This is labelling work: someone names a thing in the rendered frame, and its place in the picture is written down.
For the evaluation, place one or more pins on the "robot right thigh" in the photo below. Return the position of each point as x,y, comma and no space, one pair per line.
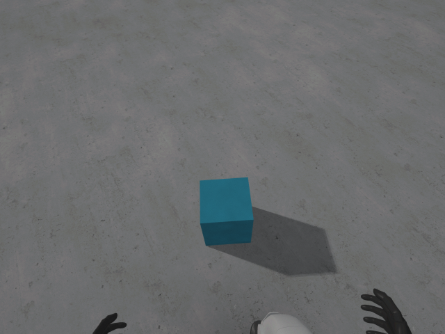
282,324

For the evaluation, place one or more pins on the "robot left hand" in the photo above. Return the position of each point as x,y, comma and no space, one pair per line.
106,325

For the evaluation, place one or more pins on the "robot right shin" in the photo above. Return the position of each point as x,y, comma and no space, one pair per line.
270,313

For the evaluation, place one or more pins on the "robot right hand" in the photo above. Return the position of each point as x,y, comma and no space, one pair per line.
394,322

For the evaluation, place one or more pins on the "carton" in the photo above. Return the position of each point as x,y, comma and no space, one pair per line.
226,211

